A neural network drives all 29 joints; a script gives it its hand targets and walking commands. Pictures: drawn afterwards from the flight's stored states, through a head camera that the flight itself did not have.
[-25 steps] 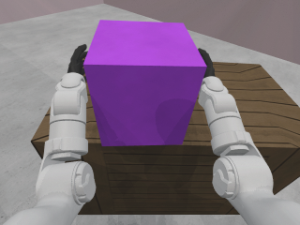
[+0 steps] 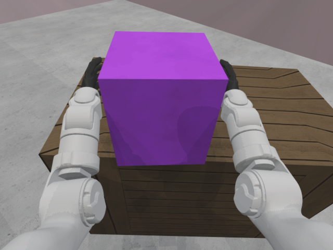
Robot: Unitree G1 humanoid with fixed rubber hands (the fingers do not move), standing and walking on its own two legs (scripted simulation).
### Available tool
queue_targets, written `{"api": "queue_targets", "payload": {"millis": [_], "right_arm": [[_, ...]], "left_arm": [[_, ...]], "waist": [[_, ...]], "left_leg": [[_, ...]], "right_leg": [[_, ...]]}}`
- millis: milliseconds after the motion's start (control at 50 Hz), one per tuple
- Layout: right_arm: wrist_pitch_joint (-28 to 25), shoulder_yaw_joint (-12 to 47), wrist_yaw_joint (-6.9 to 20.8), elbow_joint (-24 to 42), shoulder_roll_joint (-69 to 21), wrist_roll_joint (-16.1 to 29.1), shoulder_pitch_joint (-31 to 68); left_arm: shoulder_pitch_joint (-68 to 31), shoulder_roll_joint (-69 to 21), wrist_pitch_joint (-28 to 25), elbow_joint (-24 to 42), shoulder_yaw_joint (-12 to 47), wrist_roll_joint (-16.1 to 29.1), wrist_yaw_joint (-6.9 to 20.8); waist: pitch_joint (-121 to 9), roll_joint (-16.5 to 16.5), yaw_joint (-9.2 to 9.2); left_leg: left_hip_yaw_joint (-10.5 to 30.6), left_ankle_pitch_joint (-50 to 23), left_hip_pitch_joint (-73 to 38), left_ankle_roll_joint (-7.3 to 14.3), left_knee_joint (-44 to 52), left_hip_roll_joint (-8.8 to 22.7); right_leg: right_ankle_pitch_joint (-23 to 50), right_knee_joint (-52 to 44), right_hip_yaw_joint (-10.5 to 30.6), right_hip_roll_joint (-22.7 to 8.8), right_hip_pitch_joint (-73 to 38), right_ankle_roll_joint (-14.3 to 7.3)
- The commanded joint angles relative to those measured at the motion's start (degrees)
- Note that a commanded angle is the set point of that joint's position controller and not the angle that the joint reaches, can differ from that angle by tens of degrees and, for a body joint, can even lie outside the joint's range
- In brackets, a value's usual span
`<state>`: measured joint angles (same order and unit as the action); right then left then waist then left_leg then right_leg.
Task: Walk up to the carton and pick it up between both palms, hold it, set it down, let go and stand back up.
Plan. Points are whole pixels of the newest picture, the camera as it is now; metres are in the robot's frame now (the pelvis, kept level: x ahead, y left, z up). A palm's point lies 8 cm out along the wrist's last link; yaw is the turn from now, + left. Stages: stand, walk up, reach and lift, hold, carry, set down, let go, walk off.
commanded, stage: set down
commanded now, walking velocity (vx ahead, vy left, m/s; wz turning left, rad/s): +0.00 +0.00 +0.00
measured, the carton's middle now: (160, 99) +0.46 -0.01 +0.15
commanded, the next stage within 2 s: none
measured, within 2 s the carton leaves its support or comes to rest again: rests again in 1.08 s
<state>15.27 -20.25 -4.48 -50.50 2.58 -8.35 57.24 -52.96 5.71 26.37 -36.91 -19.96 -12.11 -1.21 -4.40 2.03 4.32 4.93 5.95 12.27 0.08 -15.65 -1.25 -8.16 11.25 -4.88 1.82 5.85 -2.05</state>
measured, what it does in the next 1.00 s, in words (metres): stands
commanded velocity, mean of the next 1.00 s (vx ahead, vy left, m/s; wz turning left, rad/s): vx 0.00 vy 0.00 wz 0.00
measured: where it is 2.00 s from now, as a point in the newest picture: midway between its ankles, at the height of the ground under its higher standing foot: outside the picture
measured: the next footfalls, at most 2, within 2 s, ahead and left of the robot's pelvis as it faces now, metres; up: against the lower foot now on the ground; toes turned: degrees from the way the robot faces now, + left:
none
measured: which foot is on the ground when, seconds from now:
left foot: down 0.00-1.00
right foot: down 0.00-1.00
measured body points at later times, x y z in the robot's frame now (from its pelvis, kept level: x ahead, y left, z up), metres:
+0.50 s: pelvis +0.01 +0.00 +0.00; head +0.02 +0.01 +0.45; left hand +0.47 +0.15 +0.17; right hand +0.45 -0.18 +0.17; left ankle +0.02 +0.12 -0.75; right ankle -0.03 -0.09 -0.75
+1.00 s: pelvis +0.01 +0.00 +0.00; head +0.04 +0.00 +0.45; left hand +0.48 +0.14 +0.15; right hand +0.46 -0.18 +0.15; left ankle +0.02 +0.12 -0.75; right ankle -0.03 -0.09 -0.75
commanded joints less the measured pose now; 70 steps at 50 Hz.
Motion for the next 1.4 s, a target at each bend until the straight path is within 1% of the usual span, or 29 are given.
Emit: {"api": "queue_targets", "payload": {"millis": [0, 80, 120, 180, 200, 240, 320, 380, 420, 480, 540, 560, 620, 700, 740, 760, 820, 840, 900, 980, 1000, 1080, 1120, 1160, 1220, 1260, 1320, 1380], "right_arm": [[-4.64, 9.16, 6.25, 11.74, -18.09, 1.20, 42.30], [-5.26, 8.19, 6.89, 10.60, -18.54, -0.22, 42.15], [-5.43, 7.46, 7.19, 10.65, -18.87, -1.15, 42.33], [-5.85, 7.04, 7.71, 9.95, -19.68, -1.94, 42.27], [-5.88, 6.87, 7.78, 9.96, -19.85, -2.31, 42.46], [-5.87, 5.94, 7.98, 9.12, -19.42, -2.98, 41.99], [-6.19, 4.64, 8.43, 9.01, -20.10, -4.75, 41.55], [-6.61, 4.42, 8.55, 8.99, -21.05, -5.48, 41.55], [-6.95, 4.09, 8.69, 8.78, -21.16, -5.97, 41.26], [-7.15, 4.03, 8.82, 8.39, -21.75, -6.47, 40.00], [-7.41, 3.59, 8.87, 8.33, -22.17, -7.36, 40.19], [-7.66, 3.78, 8.86, 8.41, -22.66, -7.46, 39.36], [-8.50, 4.26, 8.92, 8.69, -23.38, -7.55, 39.19], [-9.31, 4.44, 8.93, 8.73, -23.74, -8.28, 38.56], [-9.13, 4.26, 8.98, 7.96, -24.01, -8.62, 38.10], [-9.11, 4.22, 8.98, 7.73, -23.82, -8.47, 37.39], [-9.41, 3.57, 9.14, 8.81, -23.28, -8.84, 37.62], [-9.38, 3.36, 9.18, 8.60, -23.45, -9.13, 37.14], [-9.25, 2.60, 9.36, 8.29, -23.28, -9.89, 36.34], [-8.93, 1.87, 9.57, 8.17, -23.47, -10.83, 35.34], [-9.05, 1.56, 9.64, 8.54, -23.18, -11.01, 35.45], [-8.84, 0.17, 10.01, 8.05, -23.00, -12.31, 33.46], [-8.56, -0.29, 10.15, 8.00, -22.70, -12.78, 32.86], [-8.67, -0.88, 10.26, 8.59, -22.67, -13.40, 32.11], [-8.79, -1.44, 10.54, 8.82, -23.00, -14.40, 31.34], [-8.53, -1.92, 10.66, 8.69, -22.78, -14.82, 30.38], [-8.33, -1.86, 10.74, 9.24, -23.01, -15.21, 29.18], [-8.09, -2.60, 10.83, 9.58, -22.57, -15.73, 28.12]], "left_arm": [[-46.55, -21.97, -5.59, 9.94, 14.14, 5.45, 7.62], [-46.42, -21.98, -6.75, 8.28, 13.35, 4.82, 7.29], [-46.29, -21.80, -7.25, 7.18, 12.81, 4.60, 7.21], [-46.61, -21.54, -8.10, 6.06, 11.91, 4.26, 6.94], [-46.53, -21.59, -8.27, 5.56, 11.66, 4.21, 6.96], [-46.24, -21.32, -8.59, 4.92, 11.18, 3.82, 6.89], [-46.53, -21.00, -9.68, 3.77, 10.48, 3.58, 6.80], [-46.62, -20.79, -10.66, 2.57, 9.85, 3.33, 6.91], [-46.67, -20.95, -11.22, 2.77, 9.75, 3.27, 6.74], [-45.45, -21.59, -11.76, 1.65, 9.67, 2.88, 6.72], [-45.85, -21.70, -12.34, 0.86, 9.56, 2.72, 6.79], [-45.67, -21.98, -12.65, 1.23, 9.64, 2.75, 6.78], [-45.87, -22.85, -13.60, 1.52, 10.04, 2.73, 6.64], [-44.44, -23.43, -14.08, -0.11, 9.84, 1.85, 6.54], [-44.07, -23.01, -14.16, -1.45, 8.84, 1.59, 6.62], [-43.45, -22.86, -14.12, -1.50, 8.40, 1.34, 6.68], [-42.76, -22.68, -14.45, -1.88, 8.07, 0.93, 6.68], [-42.64, -22.39, -14.59, -2.32, 7.70, 0.81, 6.71], [-41.93, -22.36, -14.79, -2.96, 7.10, 0.26, 6.85], [-41.74, -21.52, -15.33, -4.04, 6.17, -0.12, 7.17], [-41.62, -21.72, -15.52, -3.94, 6.47, -0.18, 7.19], [-39.97, -21.63, -15.79, -5.12, 5.23, -1.25, 7.44], [-39.20, -21.15, -15.85, -5.85, 4.49, -1.57, 7.63], [-38.53, -21.01, -16.12, -5.61, 4.22, -2.05, 7.75], [-37.89, -21.04, -16.57, -6.27, 3.50, -2.70, 7.86], [-36.94, -20.99, -16.50, -6.83, 3.19, -3.05, 8.02], [-35.80, -20.39, -16.70, -7.27, 2.49, -3.56, 8.38], [-34.58, -20.07, -16.76, -7.83, 2.00, -4.13, 8.65]], "waist": [[-35.84, -5.04, 0.21], [-36.76, -5.12, -0.06], [-36.97, -4.55, -0.14], [-37.27, -4.61, -0.79], [-37.35, -4.16, -0.93], [-37.57, -4.55, -0.77], [-37.37, -4.17, -0.61], [-38.61, -3.76, -0.76], [-39.67, -3.96, -0.74], [-40.21, -4.21, -0.75], [-40.32, -4.32, -0.63], [-40.64, -3.93, -0.52], [-42.56, -4.36, -0.71], [-42.96, -4.34, -0.88], [-40.78, -3.16, -1.01], [-40.29, -3.09, -1.23], [-40.48, -3.57, -1.23], [-40.02, -3.10, -1.37], [-38.98, -3.18, -1.27], [-37.70, -2.82, -1.16], [-38.11, -3.34, -1.00], [-35.40, -3.47, -0.94], [-34.13, -3.10, -0.97], [-34.11, -3.46, -1.03], [-34.06, -3.04, -1.09], [-32.01, -3.20, -0.87], [-30.97, -2.43, -1.19], [-29.30, -2.73, -0.89]], "left_leg": [[-1.77, -17.74, -15.04, -0.09, -1.64, 0.42], [-1.63, -17.70, -14.74, -0.03, -1.23, 0.56], [-1.58, -17.15, -14.70, 0.05, -0.96, 0.65], [-1.72, -17.80, -13.98, 0.29, -0.94, 0.63], [-1.61, -17.52, -13.60, 0.41, -0.78, 0.61], [-1.62, -17.41, -13.97, 0.41, -0.48, 0.75], [-1.30, -17.45, -14.18, 0.39, -0.53, 0.84], [-1.49, -17.65, -12.47, 1.07, -0.23, 0.60], [-1.46, -18.43, -12.21, 1.01, 0.01, 0.67], [-1.34, -20.05, -12.77, 0.88, -0.21, 0.67], [-1.31, -19.81, -12.41, 0.91, -0.15, 0.73], [-1.23, -20.91, -12.61, 1.04, -0.23, 0.83], [-1.12, -23.30, -12.56, 0.98, -0.65, 0.79], [-1.10, -24.71, -12.58, 0.93, -0.90, 0.95], [-1.03, -23.30, -11.30, 1.20, -0.46, 0.91], [-1.16, -22.89, -10.86, 1.30, -0.22, 0.93], [-0.99, -22.67, -11.63, 1.40, 0.04, 0.97], [-0.88, -22.40, -11.86, 1.49, 0.03, 1.01], [-1.07, -22.18, -12.23, 1.36, 0.36, 1.06], [-1.00, -19.99, -11.61, 1.52, 1.06, 1.08], [-1.07, -19.86, -11.87, 1.36, 1.08, 1.08], [-0.98, -18.84, -12.67, 1.07, 1.46, 1.19], [-0.99, -17.09, -12.64, 1.16, 1.89, 1.23], [-1.01, -16.58, -12.83, 1.15, 2.19, 1.20], [-1.06, -15.47, -12.83, 1.19, 2.66, 1.25], [-1.09, -14.75, -12.71, 1.04, 3.02, 1.23], [-1.36, -12.66, -11.65, 1.49, 3.66, 1.08], [-1.26, -11.52, -11.64, 1.44, 4.05, 1.12]], "right_leg": [[28.55, 3.19, -1.19, -0.58, -10.06, 3.66], [29.04, 3.20, -1.02, -0.55, -10.25, 3.65], [28.77, 3.20, -1.06, -0.60, -9.91, 3.79], [30.12, 3.42, -0.84, -0.79, -10.49, 3.86], [30.52, 3.60, -0.82, -0.85, -10.90, 3.93], [30.35, 3.50, -0.83, -0.83, -10.55, 4.01], [30.21, 3.22, -0.85, -0.98, -9.48, 3.99], [33.60, 4.09, -0.53, -1.26, -11.64, 4.40], [35.30, 4.45, -0.52, -1.21, -12.13, 4.48], [36.37, 4.43, -0.50, -1.16, -11.95, 4.40], [36.84, 4.43, -0.52, -1.27, -11.68, 4.40], [37.92, 4.60, -0.33, -1.30, -12.07, 4.43], [40.85, 5.17, -0.23, -1.19, -12.44, 4.35], [41.79, 5.11, -0.02, -1.18, -12.50, 4.31], [41.50, 5.19, -0.08, -1.30, -12.95, 4.53], [41.59, 5.26, 0.00, -1.27, -13.33, 4.56], [40.77, 5.16, 0.03, -1.29, -12.31, 4.67], [40.38, 4.94, 0.00, -1.30, -12.00, 4.69], [39.63, 4.58, -0.20, -1.22, -11.63, 4.63], [38.37, 4.41, -0.31, -1.39, -11.53, 4.80], [37.78, 4.35, -0.50, -1.31, -11.05, 4.76], [35.75, 3.62, -0.74, -1.28, -9.79, 4.58], [34.05, 3.20, -0.80, -1.42, -9.43, 4.61], [33.69, 3.15, -1.00, -1.48, -9.27, 4.76], [33.02, 2.90, -1.11, -1.49, -9.31, 4.75], [32.17, 2.51, -1.21, -1.57, -8.92, 4.82], [31.71, 2.70, -1.20, -1.76, -9.78, 5.20], [30.56, 2.53, -1.33, -1.79, -9.28, 5.29]]}}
